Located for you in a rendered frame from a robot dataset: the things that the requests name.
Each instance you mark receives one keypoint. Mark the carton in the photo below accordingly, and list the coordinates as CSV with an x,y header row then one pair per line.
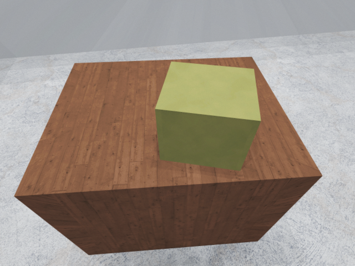
x,y
207,115

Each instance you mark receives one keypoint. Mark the pedestal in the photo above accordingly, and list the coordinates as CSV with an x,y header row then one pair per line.
x,y
97,178

